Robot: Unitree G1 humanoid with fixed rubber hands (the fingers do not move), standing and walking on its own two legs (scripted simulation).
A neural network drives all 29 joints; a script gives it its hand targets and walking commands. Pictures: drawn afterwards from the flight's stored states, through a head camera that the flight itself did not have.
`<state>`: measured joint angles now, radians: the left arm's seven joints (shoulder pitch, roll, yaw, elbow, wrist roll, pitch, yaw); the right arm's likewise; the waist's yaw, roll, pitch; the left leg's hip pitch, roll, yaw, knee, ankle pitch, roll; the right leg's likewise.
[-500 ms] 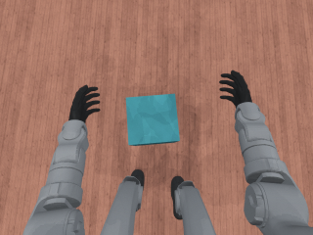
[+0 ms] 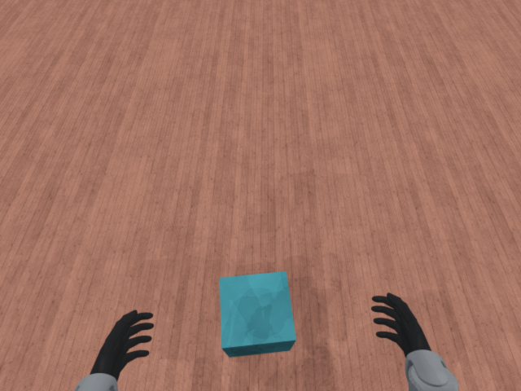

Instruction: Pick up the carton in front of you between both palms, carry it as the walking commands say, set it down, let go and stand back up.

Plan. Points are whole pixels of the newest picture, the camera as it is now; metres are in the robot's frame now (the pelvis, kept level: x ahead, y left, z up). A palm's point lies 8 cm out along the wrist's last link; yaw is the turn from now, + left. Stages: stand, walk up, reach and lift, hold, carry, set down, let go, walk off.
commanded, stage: let go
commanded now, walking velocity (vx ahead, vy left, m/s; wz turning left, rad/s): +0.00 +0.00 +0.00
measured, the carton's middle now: (256, 316) +0.37 +0.03 -0.64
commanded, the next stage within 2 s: stand in 0.58 s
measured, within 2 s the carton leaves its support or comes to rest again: neither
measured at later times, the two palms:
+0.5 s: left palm (105, 384) +0.15 +0.22 -0.06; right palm out of the picture +0.15 -0.24 -0.06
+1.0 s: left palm out of the picture +0.13 +0.29 -0.09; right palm out of the picture +0.14 -0.29 -0.07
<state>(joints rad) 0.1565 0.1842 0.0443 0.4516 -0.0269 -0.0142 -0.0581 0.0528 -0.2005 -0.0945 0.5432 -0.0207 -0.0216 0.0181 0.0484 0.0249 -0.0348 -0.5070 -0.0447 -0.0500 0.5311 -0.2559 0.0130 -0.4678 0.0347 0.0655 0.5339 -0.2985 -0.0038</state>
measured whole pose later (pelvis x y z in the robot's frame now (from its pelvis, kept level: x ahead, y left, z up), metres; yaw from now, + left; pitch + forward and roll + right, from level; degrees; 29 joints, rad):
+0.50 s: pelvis -0.01 -0.01 +0.01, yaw +0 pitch -5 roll +0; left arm 0.21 0.21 0.04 0.40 0.03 0.19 -0.05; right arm 0.22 -0.21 -0.04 0.44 0.00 0.12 0.06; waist 0.00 -0.01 0.11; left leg -0.11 -0.04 -0.06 0.46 -0.26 0.01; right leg -0.07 0.04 0.06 0.46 -0.30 -0.02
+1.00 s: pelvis +0.01 +0.01 +0.01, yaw +0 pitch +0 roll +0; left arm 0.19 0.34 0.04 0.75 0.03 0.01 0.02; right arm 0.17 -0.34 -0.04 0.76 -0.04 0.00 -0.02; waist 0.00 -0.03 0.01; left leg -0.19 -0.04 -0.05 0.49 -0.28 0.03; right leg -0.14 0.03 0.07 0.46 -0.31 0.00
